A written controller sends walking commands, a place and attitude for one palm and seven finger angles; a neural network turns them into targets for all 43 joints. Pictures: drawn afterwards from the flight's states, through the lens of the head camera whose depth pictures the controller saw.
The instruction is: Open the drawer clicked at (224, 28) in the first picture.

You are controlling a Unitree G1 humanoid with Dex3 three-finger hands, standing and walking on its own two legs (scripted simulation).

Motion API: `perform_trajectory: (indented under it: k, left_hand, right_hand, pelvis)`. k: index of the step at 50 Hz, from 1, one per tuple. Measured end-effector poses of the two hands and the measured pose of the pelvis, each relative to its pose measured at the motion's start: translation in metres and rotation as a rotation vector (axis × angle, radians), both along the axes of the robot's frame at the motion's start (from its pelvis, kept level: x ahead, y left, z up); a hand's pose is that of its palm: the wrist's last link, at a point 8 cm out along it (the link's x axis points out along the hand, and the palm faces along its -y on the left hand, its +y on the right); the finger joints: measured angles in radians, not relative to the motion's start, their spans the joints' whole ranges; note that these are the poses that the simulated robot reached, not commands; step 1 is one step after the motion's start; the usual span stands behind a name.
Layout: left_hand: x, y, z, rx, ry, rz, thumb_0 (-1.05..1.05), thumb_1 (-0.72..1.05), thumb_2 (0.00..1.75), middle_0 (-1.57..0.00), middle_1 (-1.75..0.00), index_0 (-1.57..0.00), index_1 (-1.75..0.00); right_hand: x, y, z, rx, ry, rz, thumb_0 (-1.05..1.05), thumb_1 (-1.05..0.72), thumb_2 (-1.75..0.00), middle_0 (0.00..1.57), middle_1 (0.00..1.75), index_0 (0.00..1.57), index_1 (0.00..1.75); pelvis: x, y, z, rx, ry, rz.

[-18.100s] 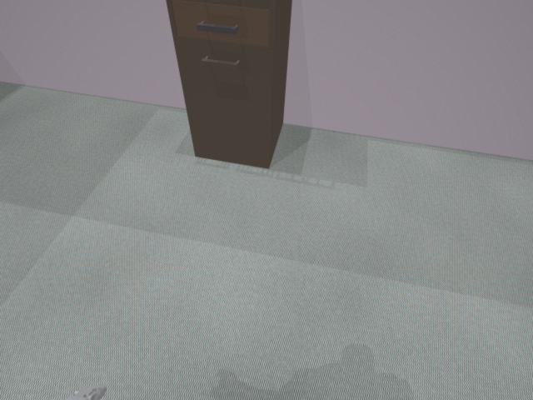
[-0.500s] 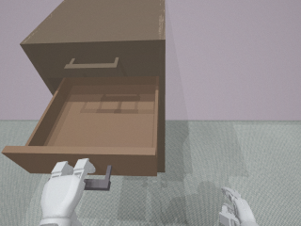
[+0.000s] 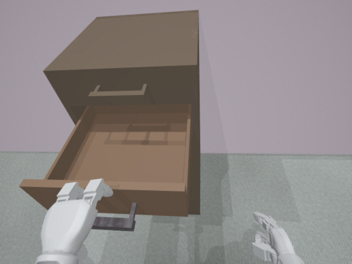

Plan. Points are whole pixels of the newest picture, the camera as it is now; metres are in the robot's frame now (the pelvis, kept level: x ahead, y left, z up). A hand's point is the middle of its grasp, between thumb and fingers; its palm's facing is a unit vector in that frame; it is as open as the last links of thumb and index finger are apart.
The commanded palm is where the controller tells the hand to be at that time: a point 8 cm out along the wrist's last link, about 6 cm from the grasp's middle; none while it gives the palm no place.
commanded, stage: lift the hand off the handle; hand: left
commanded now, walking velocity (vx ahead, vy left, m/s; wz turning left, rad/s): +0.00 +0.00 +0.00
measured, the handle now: (103, 214) +0.22 +0.22 +0.00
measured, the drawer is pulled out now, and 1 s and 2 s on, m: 0.29 0.29 0.29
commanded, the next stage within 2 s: draw the hand back to the body in 0.62 s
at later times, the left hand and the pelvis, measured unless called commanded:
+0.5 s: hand (67, 209) +0.18 +0.22 +0.13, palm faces +0.11 -0.15 -0.98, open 13.9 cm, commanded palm +0.15 +0.21 +0.20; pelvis +0.00 +0.00 +0.02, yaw +1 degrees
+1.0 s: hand (57, 210) +0.17 +0.23 +0.14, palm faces +0.10 -0.15 -0.98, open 13.9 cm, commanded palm +0.14 +0.23 +0.20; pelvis +0.00 +0.02 +0.02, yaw +1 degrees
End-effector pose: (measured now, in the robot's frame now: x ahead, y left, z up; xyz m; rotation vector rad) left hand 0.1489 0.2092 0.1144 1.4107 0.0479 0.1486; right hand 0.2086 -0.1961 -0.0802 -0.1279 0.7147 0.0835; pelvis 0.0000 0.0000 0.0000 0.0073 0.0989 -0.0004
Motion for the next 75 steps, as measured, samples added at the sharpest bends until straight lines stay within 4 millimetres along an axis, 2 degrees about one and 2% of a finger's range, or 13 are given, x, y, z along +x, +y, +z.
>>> perform_trajectory:
  k: [20, 29, 41, 67, 70, 71, 73, 75]
  left_hand:
    - [0.000, 0.011, 0.055, 0.009, -0.019, -0.021, 0.00, -0.50, 0.30, -0.32, -1.20, -0.32, -1.20]
    - [0.004, 0.011, 0.077, -0.002, -0.057, -0.054, 0.00, -0.50, 0.30, -0.32, -1.20, -0.32, -1.20]
    - [-0.002, 0.015, 0.075, -0.006, -0.025, -0.062, 0.00, -0.50, 0.30, -0.32, -1.20, -0.32, -1.20]
    - [-0.006, 0.043, 0.082, 0.039, -0.002, -0.016, 0.00, -0.50, 0.30, -0.32, -1.20, -0.32, -1.20]
    - [-0.008, 0.043, 0.077, -0.514, -0.098, 0.000, -0.01, -0.49, 0.31, -0.32, -1.20, -0.32, -1.19]
    - [-0.009, 0.042, 0.074, -0.652, -0.135, 0.007, -0.01, -0.48, 0.31, -0.32, -1.19, -0.32, -1.19]
    - [-0.010, 0.041, 0.073, -0.828, -0.209, 0.010, -0.01, -0.45, 0.32, -0.32, -1.17, -0.32, -1.17]
    - [-0.010, 0.041, 0.075, -0.922, -0.277, 0.003, -0.01, -0.41, 0.34, -0.31, -1.15, -0.31, -1.14]
  right_hand:
    - [0.012, -0.006, 0.021, -0.029, -0.022, 0.006, 0.02, -0.91, -0.90, 0.20, 0.30, 0.20, 0.30]
    - [0.014, 0.005, 0.026, -0.014, -0.032, 0.015, 0.02, -0.91, -0.90, 0.20, 0.30, 0.20, 0.30]
    - [0.010, 0.024, 0.029, 0.016, -0.028, 0.045, 0.02, -0.91, -0.90, 0.20, 0.30, 0.20, 0.30]
    - [0.006, 0.018, 0.028, -0.024, -0.010, 0.028, 0.02, -0.91, -0.90, 0.20, 0.30, 0.20, 0.30]
    - [0.004, 0.017, 0.032, -0.021, -0.073, -0.015, 0.02, -0.91, -0.90, 0.20, 0.30, 0.20, 0.30]
    - [0.002, 0.017, 0.034, -0.027, -0.092, -0.030, 0.02, -0.91, -0.90, 0.20, 0.30, 0.20, 0.30]
    - [-0.002, 0.016, 0.037, -0.046, -0.116, -0.044, 0.02, -0.91, -0.90, 0.20, 0.30, 0.20, 0.30]
    - [-0.007, 0.014, 0.038, -0.063, -0.122, -0.046, 0.02, -0.91, -0.90, 0.20, 0.30, 0.20, 0.30]
  pelvis:
    - [0.006, 0.001, 0.015, -0.009, -0.051, 0.008]
    - [0.004, 0.008, 0.019, -0.014, -0.072, 0.013]
    - [0.002, 0.014, 0.020, -0.019, -0.076, 0.000]
    - [0.001, 0.018, 0.022, -0.022, -0.082, 0.012]
    - [0.001, 0.017, 0.022, -0.018, -0.112, 0.026]
    - [0.002, 0.016, 0.023, -0.015, -0.120, 0.028]
    - [0.004, 0.014, 0.023, -0.011, -0.129, 0.035]
    - [0.007, 0.011, 0.024, -0.010, -0.136, 0.042]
